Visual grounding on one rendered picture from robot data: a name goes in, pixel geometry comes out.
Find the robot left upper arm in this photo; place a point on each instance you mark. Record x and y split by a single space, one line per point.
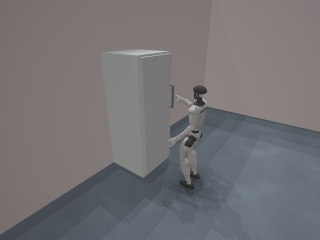
191 113

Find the humanoid robot head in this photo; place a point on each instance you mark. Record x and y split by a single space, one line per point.
199 90

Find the left robot foot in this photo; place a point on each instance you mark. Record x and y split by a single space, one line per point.
184 183

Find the left robot forearm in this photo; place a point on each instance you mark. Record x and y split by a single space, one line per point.
184 133

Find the handle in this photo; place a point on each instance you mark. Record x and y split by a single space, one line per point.
172 96

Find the right robot forearm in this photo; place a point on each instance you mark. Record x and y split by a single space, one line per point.
186 101

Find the robot left hand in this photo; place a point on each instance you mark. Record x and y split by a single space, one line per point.
172 141

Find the robot right hand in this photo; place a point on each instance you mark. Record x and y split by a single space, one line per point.
177 98

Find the fridge door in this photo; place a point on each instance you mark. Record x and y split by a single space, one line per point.
155 78

